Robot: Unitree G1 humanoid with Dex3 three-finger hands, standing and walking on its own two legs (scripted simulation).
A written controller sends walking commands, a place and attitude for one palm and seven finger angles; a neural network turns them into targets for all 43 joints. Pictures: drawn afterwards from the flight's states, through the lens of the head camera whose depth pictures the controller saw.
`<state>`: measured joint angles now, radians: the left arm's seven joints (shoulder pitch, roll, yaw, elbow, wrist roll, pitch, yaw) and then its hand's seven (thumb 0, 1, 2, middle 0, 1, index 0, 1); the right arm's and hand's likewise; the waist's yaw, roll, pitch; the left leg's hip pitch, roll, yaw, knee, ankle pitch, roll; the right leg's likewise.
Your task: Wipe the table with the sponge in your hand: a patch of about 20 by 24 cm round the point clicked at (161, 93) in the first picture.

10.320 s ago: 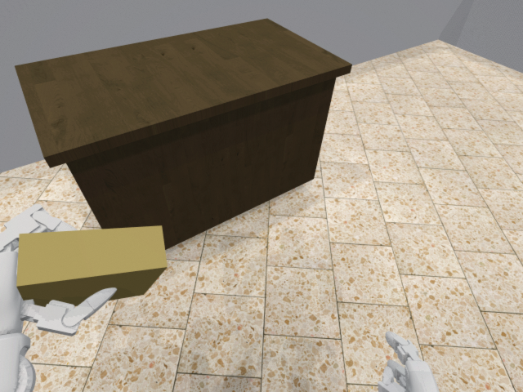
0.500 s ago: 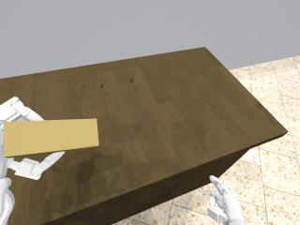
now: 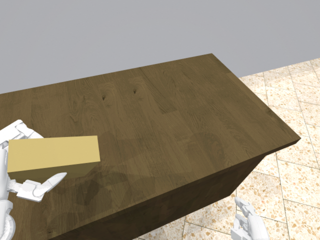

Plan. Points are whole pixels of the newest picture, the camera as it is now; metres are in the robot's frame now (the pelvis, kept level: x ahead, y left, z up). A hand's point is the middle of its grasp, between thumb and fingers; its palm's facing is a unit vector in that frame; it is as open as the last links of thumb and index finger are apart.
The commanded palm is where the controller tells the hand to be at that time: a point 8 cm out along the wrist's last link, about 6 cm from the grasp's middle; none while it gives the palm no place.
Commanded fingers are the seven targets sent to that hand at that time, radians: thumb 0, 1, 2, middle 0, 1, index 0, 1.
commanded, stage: shuffle to correct the standing spot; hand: left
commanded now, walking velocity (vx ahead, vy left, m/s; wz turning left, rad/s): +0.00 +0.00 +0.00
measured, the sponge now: (67, 160) +0.23 +0.21 +0.13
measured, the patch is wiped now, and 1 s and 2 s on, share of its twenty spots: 0.00 0.00 0.00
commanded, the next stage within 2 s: come to a stop and stand still in 0.62 s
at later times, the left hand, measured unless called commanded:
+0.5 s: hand (58, 163) +0.21 +0.21 +0.15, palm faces +0.29 -0.86 -0.43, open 9.1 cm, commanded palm +0.15 +0.25 +0.17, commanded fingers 0.00 0.10 1.30 -1.20 -1.60 -1.20 -1.60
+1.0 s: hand (35, 210) +0.14 +0.22 +0.14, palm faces +0.41 -0.83 -0.37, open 9.1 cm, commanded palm +0.09 +0.24 +0.17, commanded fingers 0.00 0.10 1.30 -1.20 -1.60 -1.20 -1.60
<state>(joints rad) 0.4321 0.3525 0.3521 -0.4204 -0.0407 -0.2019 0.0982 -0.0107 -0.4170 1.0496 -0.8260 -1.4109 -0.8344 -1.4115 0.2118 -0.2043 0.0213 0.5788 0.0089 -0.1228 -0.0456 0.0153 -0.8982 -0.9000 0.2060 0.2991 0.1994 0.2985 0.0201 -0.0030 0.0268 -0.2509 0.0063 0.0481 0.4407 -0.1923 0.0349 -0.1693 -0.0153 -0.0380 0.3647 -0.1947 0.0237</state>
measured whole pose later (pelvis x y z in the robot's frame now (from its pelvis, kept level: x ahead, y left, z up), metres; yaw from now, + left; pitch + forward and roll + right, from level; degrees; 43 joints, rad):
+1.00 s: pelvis -0.07 -0.04 -0.01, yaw +1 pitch +0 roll +1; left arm 0.48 0.38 0.38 -0.50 -0.05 -0.18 0.13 -0.01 -0.42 1.05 -0.83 -1.41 -0.84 -1.41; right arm 0.24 -0.19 0.00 0.61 0.01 -0.14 -0.07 0.02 -0.90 -0.90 0.20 0.30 0.20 0.30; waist 0.02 -0.08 0.06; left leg -0.17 -0.03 0.06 0.47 -0.30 0.04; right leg -0.33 0.00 -0.06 0.49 -0.18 -0.01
